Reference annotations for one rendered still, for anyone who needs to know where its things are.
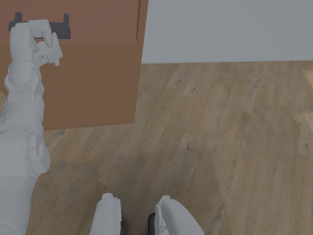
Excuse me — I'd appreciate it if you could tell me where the left robot thigh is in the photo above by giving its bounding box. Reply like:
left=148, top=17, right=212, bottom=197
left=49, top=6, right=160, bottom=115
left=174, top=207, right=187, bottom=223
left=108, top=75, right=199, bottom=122
left=89, top=197, right=122, bottom=235

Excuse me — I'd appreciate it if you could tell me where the cabinet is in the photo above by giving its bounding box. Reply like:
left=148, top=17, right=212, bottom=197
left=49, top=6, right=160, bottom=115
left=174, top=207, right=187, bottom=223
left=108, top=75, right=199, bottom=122
left=0, top=0, right=149, bottom=131

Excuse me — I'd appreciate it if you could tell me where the drawer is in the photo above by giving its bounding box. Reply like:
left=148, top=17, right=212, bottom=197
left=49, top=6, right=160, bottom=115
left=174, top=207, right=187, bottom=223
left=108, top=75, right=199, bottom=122
left=0, top=0, right=139, bottom=43

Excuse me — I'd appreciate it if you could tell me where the right robot shin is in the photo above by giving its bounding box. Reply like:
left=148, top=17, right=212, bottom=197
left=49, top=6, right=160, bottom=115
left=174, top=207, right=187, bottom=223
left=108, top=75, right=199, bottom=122
left=154, top=195, right=170, bottom=235

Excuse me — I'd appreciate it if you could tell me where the robot left hand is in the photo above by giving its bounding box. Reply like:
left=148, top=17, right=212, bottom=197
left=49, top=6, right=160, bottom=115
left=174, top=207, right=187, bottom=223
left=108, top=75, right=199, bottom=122
left=10, top=19, right=63, bottom=70

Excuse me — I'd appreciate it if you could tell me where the handle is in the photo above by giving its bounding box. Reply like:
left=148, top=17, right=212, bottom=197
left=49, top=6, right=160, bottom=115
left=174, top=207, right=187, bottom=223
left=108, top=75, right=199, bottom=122
left=8, top=12, right=70, bottom=39

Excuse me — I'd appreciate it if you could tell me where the robot left forearm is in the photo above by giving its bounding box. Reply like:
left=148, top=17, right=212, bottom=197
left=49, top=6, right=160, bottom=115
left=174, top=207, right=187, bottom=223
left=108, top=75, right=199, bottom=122
left=0, top=61, right=45, bottom=138

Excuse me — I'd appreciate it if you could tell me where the robot left upper arm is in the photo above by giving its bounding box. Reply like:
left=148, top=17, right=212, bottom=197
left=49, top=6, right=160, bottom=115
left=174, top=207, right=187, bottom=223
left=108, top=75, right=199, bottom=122
left=0, top=131, right=51, bottom=235

